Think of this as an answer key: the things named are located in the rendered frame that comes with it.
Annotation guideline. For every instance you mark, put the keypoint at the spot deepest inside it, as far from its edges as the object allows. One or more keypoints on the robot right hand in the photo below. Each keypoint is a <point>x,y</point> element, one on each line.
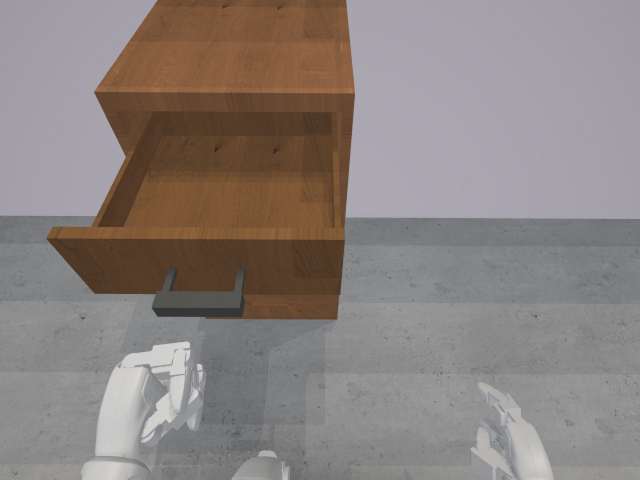
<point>519,453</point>

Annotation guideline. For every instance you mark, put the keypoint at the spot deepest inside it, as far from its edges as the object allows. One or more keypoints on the cabinet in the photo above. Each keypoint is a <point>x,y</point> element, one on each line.
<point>240,56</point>

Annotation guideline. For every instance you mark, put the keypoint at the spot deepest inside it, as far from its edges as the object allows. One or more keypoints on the robot left hand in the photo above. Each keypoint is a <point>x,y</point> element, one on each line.
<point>166,378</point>

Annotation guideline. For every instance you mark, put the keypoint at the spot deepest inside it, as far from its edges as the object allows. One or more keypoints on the robot left thigh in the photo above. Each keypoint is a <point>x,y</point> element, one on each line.
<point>263,468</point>

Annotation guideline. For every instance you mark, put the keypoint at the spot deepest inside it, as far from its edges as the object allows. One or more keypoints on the handle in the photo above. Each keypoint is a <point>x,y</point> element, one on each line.
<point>168,303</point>

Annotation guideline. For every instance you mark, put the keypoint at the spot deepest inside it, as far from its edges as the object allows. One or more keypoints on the left robot shin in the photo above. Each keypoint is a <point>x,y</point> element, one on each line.
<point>267,453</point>

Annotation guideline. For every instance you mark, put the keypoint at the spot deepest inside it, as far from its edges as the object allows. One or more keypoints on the drawer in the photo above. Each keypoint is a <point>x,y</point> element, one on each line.
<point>211,192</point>

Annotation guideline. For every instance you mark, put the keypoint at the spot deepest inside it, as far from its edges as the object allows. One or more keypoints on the robot left forearm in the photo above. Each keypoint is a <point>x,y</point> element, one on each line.
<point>114,468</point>

